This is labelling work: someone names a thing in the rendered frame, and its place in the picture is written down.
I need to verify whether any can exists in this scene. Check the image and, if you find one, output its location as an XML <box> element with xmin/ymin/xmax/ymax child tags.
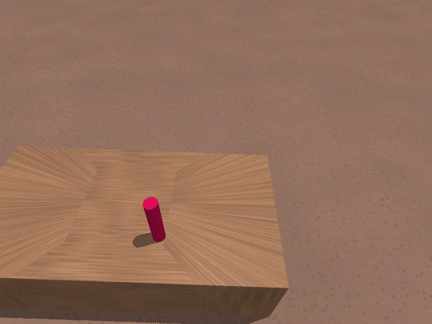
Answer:
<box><xmin>142</xmin><ymin>197</ymin><xmax>165</xmax><ymax>242</ymax></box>

